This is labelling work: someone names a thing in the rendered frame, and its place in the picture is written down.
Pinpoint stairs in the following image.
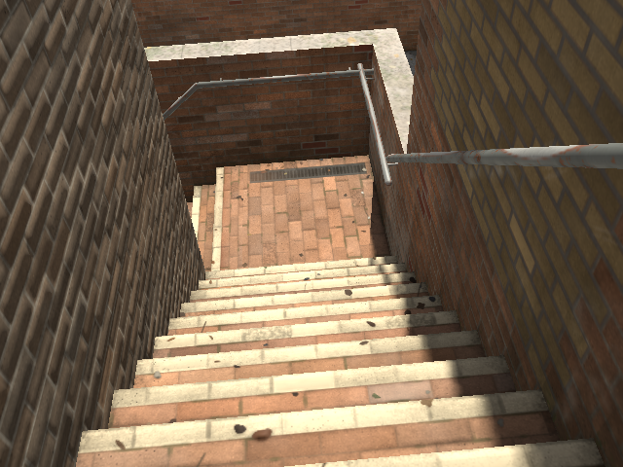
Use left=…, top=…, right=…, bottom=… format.
left=76, top=256, right=605, bottom=467
left=187, top=184, right=216, bottom=271

